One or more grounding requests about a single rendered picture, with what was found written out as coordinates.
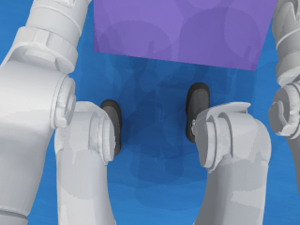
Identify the robot left shin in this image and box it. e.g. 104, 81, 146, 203
53, 101, 116, 155

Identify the robot right foot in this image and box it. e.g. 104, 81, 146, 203
186, 82, 210, 143

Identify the right robot forearm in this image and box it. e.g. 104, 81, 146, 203
272, 0, 300, 86

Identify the carton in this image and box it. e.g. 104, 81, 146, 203
93, 0, 278, 71

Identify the left robot forearm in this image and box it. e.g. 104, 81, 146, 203
0, 0, 92, 74

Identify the left robot upper arm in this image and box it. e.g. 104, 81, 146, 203
0, 60, 76, 225

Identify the right robot upper arm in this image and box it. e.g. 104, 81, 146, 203
268, 82, 300, 198

